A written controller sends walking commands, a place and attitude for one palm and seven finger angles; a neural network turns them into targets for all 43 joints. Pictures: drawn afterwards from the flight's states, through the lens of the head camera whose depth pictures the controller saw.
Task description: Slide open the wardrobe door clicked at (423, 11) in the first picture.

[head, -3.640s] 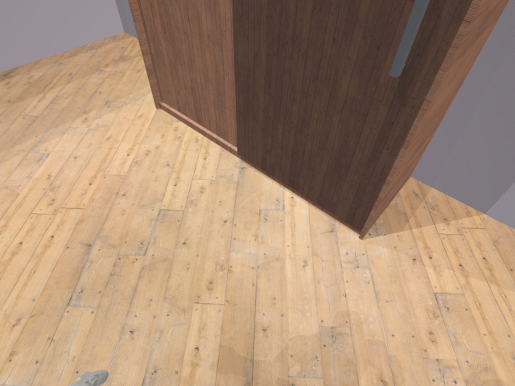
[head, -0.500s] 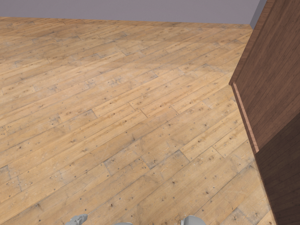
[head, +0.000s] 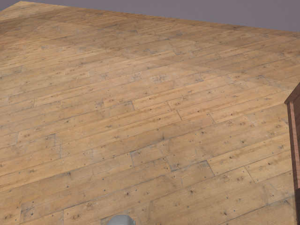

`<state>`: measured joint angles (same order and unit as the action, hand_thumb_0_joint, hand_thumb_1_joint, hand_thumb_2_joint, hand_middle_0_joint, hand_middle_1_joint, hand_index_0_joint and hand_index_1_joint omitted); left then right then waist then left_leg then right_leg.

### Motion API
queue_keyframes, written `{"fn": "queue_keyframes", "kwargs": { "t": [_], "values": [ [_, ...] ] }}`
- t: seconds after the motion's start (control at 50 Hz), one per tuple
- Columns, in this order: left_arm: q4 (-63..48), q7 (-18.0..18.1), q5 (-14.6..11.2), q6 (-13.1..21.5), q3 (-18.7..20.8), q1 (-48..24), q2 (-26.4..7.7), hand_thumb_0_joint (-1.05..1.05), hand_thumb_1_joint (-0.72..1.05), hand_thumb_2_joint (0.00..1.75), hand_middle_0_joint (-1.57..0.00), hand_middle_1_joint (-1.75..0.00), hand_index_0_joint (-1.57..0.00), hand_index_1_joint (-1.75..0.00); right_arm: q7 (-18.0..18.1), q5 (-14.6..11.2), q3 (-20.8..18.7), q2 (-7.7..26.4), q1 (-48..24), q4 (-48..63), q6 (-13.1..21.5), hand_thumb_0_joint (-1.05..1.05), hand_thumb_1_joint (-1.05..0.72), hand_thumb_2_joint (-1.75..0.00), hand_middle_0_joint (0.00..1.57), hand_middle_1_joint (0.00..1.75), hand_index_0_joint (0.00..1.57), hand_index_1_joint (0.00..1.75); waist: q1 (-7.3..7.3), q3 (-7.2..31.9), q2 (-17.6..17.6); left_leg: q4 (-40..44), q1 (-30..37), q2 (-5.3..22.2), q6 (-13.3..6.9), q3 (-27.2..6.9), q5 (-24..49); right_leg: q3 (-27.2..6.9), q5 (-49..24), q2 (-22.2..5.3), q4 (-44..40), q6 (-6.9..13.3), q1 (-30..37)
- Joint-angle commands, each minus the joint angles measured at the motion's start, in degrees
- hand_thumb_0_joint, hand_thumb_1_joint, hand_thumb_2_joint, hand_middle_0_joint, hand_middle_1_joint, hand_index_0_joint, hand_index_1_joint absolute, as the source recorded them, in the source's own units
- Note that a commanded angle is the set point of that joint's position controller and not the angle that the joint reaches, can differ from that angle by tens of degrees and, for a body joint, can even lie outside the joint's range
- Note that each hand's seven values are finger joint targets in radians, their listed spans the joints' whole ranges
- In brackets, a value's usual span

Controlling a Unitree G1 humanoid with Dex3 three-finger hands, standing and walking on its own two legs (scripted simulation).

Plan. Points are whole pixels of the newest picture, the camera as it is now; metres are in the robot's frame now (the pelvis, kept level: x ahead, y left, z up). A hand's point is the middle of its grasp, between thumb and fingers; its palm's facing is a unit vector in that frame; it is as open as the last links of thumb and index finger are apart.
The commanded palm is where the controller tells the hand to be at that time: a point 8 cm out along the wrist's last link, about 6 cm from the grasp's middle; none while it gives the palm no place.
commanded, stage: walk to a spot facing it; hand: right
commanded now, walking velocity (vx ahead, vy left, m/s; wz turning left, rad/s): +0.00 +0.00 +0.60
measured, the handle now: out of the picture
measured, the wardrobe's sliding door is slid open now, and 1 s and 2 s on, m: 0.00 0.00 0.00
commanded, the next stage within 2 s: none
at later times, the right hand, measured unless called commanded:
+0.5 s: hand out of the picture +0.13 -0.13 -0.16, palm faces -0.22 +0.95 -0.22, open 7.4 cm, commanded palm none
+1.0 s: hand (197, 168) +0.33 -0.13 -0.18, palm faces -0.51 +0.84 -0.18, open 7.4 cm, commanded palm none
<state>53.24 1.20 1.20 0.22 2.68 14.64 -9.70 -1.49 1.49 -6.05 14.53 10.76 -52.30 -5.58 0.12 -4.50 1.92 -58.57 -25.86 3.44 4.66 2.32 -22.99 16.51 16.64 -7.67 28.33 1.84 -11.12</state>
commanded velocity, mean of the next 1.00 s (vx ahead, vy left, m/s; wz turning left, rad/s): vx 0.13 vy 0.00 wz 0.60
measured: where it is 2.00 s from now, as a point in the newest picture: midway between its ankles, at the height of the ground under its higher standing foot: (155, 220)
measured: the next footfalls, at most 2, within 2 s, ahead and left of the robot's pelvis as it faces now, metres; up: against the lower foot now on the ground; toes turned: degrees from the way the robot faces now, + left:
left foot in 0.16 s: +0.02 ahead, +0.14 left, +0.00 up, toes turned +13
right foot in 0.66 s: +0.19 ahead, -0.06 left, +0.00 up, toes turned +19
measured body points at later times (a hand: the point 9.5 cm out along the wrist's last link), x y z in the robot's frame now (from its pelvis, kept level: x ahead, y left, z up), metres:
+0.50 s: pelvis +0.02 +0.04 +0.00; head +0.04 +0.05 +0.45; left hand +0.03 +0.31 -0.14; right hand +0.14 -0.18 -0.14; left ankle -0.02 +0.13 -0.74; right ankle +0.08 -0.11 -0.68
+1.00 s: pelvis +0.16 +0.00 +0.00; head +0.20 -0.01 +0.45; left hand +0.03 +0.21 -0.13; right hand +0.36 -0.18 -0.16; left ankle +0.10 +0.15 -0.64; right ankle +0.15 -0.07 -0.74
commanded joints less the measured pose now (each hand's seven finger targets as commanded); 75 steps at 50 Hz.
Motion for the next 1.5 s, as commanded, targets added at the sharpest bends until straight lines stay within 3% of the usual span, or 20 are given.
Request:
{"fn": "queue_keyframes", "kwargs": {
  "t": [0.0, 0.12, 0.14, 0.16, 0.26, 0.36, 0.52, 0.6, 0.62, 0.64, 0.66, 0.72, 0.82, 1.1, 1.16, 1.2, 1.22, 1.26, 1.34, 1.48],
  "values": [
    [-2.05, 0.43, 0.34, 0.56, 3.64, 2.75, -12.1, 0.0, 0.9, 0.9, -0.2, -0.3, -0.2, -0.3, -0.38, -0.28, 0.48, 0.98, -4.59, 6.18, 2.17, 0.0, -0.9, -0.9, 0.2, 0.3, 0.2, 0.3, 2.63, 5.14, -13.49, 9.02, -1.88, 0.04, -0.9, 2.61, -1.94, -8.27, -25.2, -15.01, -7.41, 5.07, 8.43],
    [-1.68, -0.47, -0.2, 0.05, 3.98, 2.35, -12.12, 0.0, 0.9, 0.9, -0.2, -0.3, -0.2, -0.3, 0.68, -0.05, -0.17, 4.32, 3.1, 4.34, 4.19, 0.0, -0.9, -0.9, 0.2, 0.3, 0.2, 0.3, -1.96, 10.83, -5.19, 34.1, 19.66, 0.28, -5.09, 1.55, 14.92, -1.46, -21.46, -13.49, 11.13, -2.07, 0.26],
    [-3.91, -0.84, -0.52, -0.43, 2.84, 1.74, -7.77, 0.0, 0.9, 0.9, -0.2, -0.3, -0.2, -0.3, 1.58, 0.52, -1.28, 11.35, 7.09, 3.43, 5.18, 0.0, -0.9, -0.9, 0.2, 0.3, 0.2, 0.3, -3.99, 11.33, 14.12, 38.29, 29.67, 14.14, -10.45, -18.72, 31.15, -0.21, 7.91, -5.77, 24.34, -5.76, -16.85],
    [-6.17, -0.49, -0.24, -1.06, 2.06, -2.17, -6.87, 0.0, 0.9, 0.9, -0.2, -0.3, -0.2, -0.3, 2.34, -0.5, -2.01, 14.68, 9.12, 2.73, 4.85, 0.0, -0.9, -0.9, 0.2, 0.3, 0.2, 0.3, -5.16, 10.89, 16.3, 37.0, 28.22, 20.23, -15.83, -25.92, 47.98, -7.17, 21.71, -0.39, 34.53, -6.84, -24.48],
    [-4.09, -0.88, 0.6, -1.99, 2.64, -2.39, -8.82, 0.0, 0.9, 0.9, -0.2, -0.3, -0.2, -0.3, 2.58, -0.95, -0.28, 7.33, -0.18, 4.9, 5.23, 0.0, -0.9, -0.9, 0.2, 0.3, 0.2, 0.3, -0.31, 4.59, 6.86, 42.02, 18.68, 9.37, -12.96, -15.79, 17.69, -14.37, 4.16, -1.73, 38.21, -7.42, -24.24],
    [-4.3, -1.5, 0.78, -1.11, 2.85, -4.12, -8.69, 0.0, 0.9, 0.9, -0.2, -0.3, -0.2, -0.3, 1.55, -0.67, -0.4, 8.21, 4.49, 3.07, 6.89, 0.0, -0.9, -0.9, 0.2, 0.3, 0.2, 0.3, -1.49, 2.39, 5.36, 44.9, 17.52, 8.01, -14.05, -18.85, 6.43, -14.02, 1.33, -0.38, 32.29, -7.98, -24.33],
    [-8.2, -1.85, 0.13, 0.9, 2.34, -10.75, -7.87, 0.0, 0.9, 0.9, -0.2, -0.3, -0.2, -0.3, 1.27, -0.25, -0.67, 8.89, 7.6, 1.7, 7.64, 0.0, -0.9, -0.9, 0.2, 0.3, 0.2, 0.3, -3.08, 1.41, 6.43, 44.64, 17.74, 8.5, -15.93, -25.28, 4.21, -14.91, 3.72, 2.96, 17.56, -6.81, -20.67],
    [-6.54, -0.99, -0.41, 2.21, 2.25, -3.84, -7.9, 0.0, 0.9, 0.9, -0.2, -0.3, -0.2, -0.3, 1.33, -0.45, -0.81, 8.64, 4.47, 2.11, 7.16, 0.0, -0.9, -0.9, 0.2, 0.3, 0.2, 0.3, 0.72, 3.69, 5.49, 36.62, 7.57, 4.5, -12.71, -23.37, 8.44, -13.15, -0.92, 6.13, 0.24, -5.61, 0.6],
    [-4.39, -0.13, -0.45, 2.71, 2.58, 2.42, -10.56, 0.0, 0.9, 0.9, -0.2, -0.3, -0.2, -0.3, 1.18, -0.67, -0.36, 6.18, 3.73, 2.48, 7.02, 0.0, -0.9, -0.9, 0.2, 0.3, 0.2, 0.3, 3.41, 6.19, -0.76, 29.08, 0.84, 0.14, -10.31, -19.93, 7.11, -15.25, -1.73, 3.08, -5.34, -5.06, 12.81],
    [-2.99, 0.22, 0.23, 2.81, 4.01, 8.62, -16.61, 0.0, 0.9, 0.9, -0.2, -0.3, -0.2, -0.3, 0.55, -1.3, 0.34, 2.12, 4.75, 3.29, 6.85, 0.0, -0.9, -0.9, 0.2, 0.3, 0.2, 0.3, 5.92, 10.55, -17.75, 13.19, -10.24, -7.41, -7.07, -11.72, -4.18, -31.57, 10.87, -11.73, -10.57, -2.04, 23.08],
    [-3.14, 0.09, 0.41, 2.5, 4.18, 11.54, -19.33, 0.0, 0.9, 0.9, -0.2, -0.3, -0.2, -0.3, 0.31, -0.89, 0.41, 1.92, 4.45, 4.21, 7.03, 0.0, -0.9, -0.9, 0.2, 0.3, 0.2, 0.3, 6.34, 9.32, -22.42, -0.31, -15.22, -7.06, -4.89, -5.13, -11.25, -43.41, 19.17, -22.52, -17.0, 2.1, 18.94],
    [-5.27, 0.35, 0.23, 2.62, 1.72, 0.16, -11.31, 0.0, 0.9, 0.9, -0.2, -0.3, -0.2, -0.3, -0.8, 0.37, -0.99, 4.15, 4.7, 1.24, 5.83, 0.0, -0.9, -0.9, 0.2, 0.3, 0.2, 0.3, 1.07, -1.9, -10.04, -9.79, -11.83, -0.51, -3.93, -5.05, -0.04, -30.46, 11.74, -16.29, -19.46, 1.19, 0.79],
    [-2.34, 1.17, -0.43, 3.51, 0.56, 3.53, -8.15, 0.0, 0.9, 0.9, -0.2, -0.3, -0.2, -0.3, -0.65, 0.12, -0.16, 0.26, 8.52, -0.66, 3.91, 0.0, -0.9, -0.9, 0.2, 0.3, 0.2, 0.3, -1.33, 2.41, -11.51, -12.94, -9.63, -0.79, -1.7, -1.73, 7.79, -10.11, -34.97, -9.83, -10.84, -2.25, 5.5],
    [2.78, 0.98, 0.49, 1.47, 2.25, 10.15, -8.93, 0.0, 0.9, 0.9, -0.2, -0.3, -0.2, -0.3, -0.23, 0.11, 1.09, -1.12, -8.4, 5.43, 3.28, 0.0, -0.9, -0.9, 0.2, 0.3, 0.2, 0.3, 2.83, 0.7, -10.98, 11.4, -8.27, -0.86, -3.32, 5.07, 3.75, -3.49, -46.19, -13.73, -4.07, 3.82, 14.45],
    [2.22, 0.49, 0.09, 1.15, 2.83, 9.06, -10.75, 0.0, 0.9, 0.9, -0.2, -0.3, -0.2, -0.3, 0.33, 0.21, 0.68, 0.58, -3.23, 4.99, 4.35, 0.0, -0.9, -0.9, 0.2, 0.3, 0.2, 0.3, -0.17, 5.16, -10.94, 19.25, 2.7, -3.92, -5.57, 6.64, 3.63, -1.08, -56.96, -14.3, 5.93, 2.01, 13.37],
    [-0.03, -0.38, -1.15, 0.99, 2.71, 7.63, -10.48, 0.0, 0.9, 0.9, -0.2, -0.3, -0.2, -0.3, 1.02, 0.59, -0.71, 6.68, 9.24, 1.8, 6.23, 0.0, -0.9, -0.9, 0.2, 0.3, 0.2, 0.3, -6.51, 14.21, -0.33, 30.34, 29.35, 3.06, -9.75, -2.74, 28.0, 1.44, -38.69, -10.48, 29.77, -3.07, -3.51],
    [-2.98, -0.5, -1.43, 0.81, 1.92, 5.88, -6.58, 0.0, 0.9, 0.9, -0.2, -0.3, -0.2, -0.3, 2.0, -0.22, -1.98, 13.11, 14.36, 0.45, 6.66, 0.0, -0.9, -0.9, 0.2, 0.3, 0.2, 0.3, -7.37, 19.2, 13.22, 29.76, 41.2, 20.23, -18.89, -29.12, 63.54, -1.06, 18.31, 1.98, 47.62, -7.77, -22.61],
    [-4.2, 0.55, -1.27, -0.15, 1.89, 1.14, -6.41, 0.0, 0.9, 0.9, -0.2, -0.3, -0.2, -0.3, 3.41, -1.51, -1.64, 11.42, 9.67, 1.07, 5.61, 0.0, -0.9, -0.9, 0.2, 0.3, 0.2, 0.3, -5.27, 14.66, 3.13, 31.77, 33.71, 19.05, -21.46, -21.57, 57.17, -14.97, 16.1, -0.99, 51.62, -6.2, -24.65],
    [-2.38, 0.21, -0.05, -2.1, 1.99, 2.19, -5.96, 0.0, 0.9, 0.9, -0.2, -0.3, -0.2, -0.3, 3.31, -0.89, 0.02, 6.91, -2.57, 4.29, 5.74, 0.0, -0.9, -0.9, 0.2, 0.3, 0.2, 0.3, 1.38, 4.15, 2.44, 38.1, 11.48, 10.16, -14.91, -13.02, 38.56, -15.46, 6.47, -1.31, 42.12, -7.24, -17.98],
    [-4.64, 0.02, -0.14, -1.89, 1.96, -2.38, -6.01, 0.0, 0.9, 0.9, -0.2, -0.3, -0.2, -0.3, 2.24, -0.19, -0.58, 7.8, 0.21, 4.11, 5.7, 0.0, -0.9, -0.9, 0.2, 0.3, 0.2, 0.3, 0.45, 4.78, 7.02, 37.63, 9.87, 5.84, -14.55, -16.35, 30.35, -14.58, 4.01, 1.95, 28.3, -7.93, -16.29]
  ]
}}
